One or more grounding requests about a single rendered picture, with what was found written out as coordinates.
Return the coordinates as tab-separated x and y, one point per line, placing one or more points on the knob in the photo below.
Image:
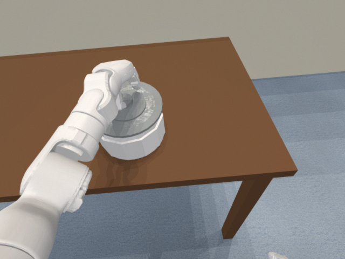
127	98

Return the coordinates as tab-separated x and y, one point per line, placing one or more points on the left robot hand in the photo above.
127	72

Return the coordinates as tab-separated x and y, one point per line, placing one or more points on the left robot forearm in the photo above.
79	136

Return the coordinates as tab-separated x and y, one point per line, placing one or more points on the lid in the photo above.
141	116

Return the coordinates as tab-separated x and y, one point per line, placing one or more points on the pot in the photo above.
138	146

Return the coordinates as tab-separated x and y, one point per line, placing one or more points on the robot left upper arm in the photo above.
28	227

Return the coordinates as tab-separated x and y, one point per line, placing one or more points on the table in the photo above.
217	129

